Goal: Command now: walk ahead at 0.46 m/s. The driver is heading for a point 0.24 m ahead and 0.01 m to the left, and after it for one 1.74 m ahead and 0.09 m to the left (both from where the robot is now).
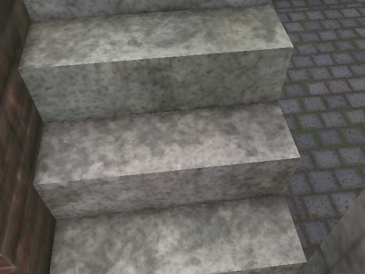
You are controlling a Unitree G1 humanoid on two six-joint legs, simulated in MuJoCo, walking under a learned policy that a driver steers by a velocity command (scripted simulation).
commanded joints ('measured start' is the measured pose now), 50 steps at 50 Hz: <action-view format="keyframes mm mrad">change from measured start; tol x16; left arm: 1 415 163 47 70 37 -36 27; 7 124 57 -8 44 -25 -59 10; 50 88 180 31 28 -32 70 12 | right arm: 1 -26 -54 15 -88 15 1 -15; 3 151 -51 23 -27 21 34 -26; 15 -101 -21 55 -71 4 129 -38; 50 -202 -165 37 -124 -21 42 -40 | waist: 1 192 -71 -239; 2 95 -313 -262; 4 50 -18 -161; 15 57 -77 -144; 22 72 149 59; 50 58 62 -52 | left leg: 1 -208 131 -39 498 495 51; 2 -473 -42 -1 769 -164 15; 3 -436 13 -117 850 -189 15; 19 -62 150 -182 50 172 -39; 22 -258 141 -191 14 95 -16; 50 -295 125 -167 56 143 -18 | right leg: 1 498 -186 201 -136 184 -66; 2 659 -387 488 -144 518 -212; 8 286 -189 96 -159 941 -91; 13 342 -158 101 -186 609 -42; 18 118 -106 221 -352 -439 -18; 24 308 -52 171 -266 -142 -22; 50 383 -41 185 -206 37 -64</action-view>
